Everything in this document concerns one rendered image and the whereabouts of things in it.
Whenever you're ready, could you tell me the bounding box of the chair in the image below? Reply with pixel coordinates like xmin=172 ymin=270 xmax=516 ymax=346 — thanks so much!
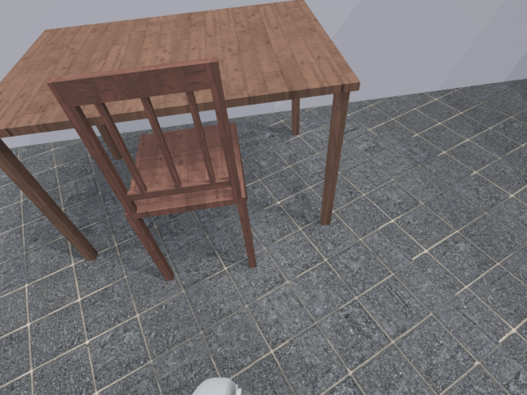
xmin=47 ymin=57 xmax=257 ymax=281

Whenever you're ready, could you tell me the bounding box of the table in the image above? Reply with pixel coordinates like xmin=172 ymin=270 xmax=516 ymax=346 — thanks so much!
xmin=0 ymin=0 xmax=360 ymax=261

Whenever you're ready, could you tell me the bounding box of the robot left thigh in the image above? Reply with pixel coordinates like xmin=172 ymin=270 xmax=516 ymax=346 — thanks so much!
xmin=192 ymin=378 xmax=242 ymax=395

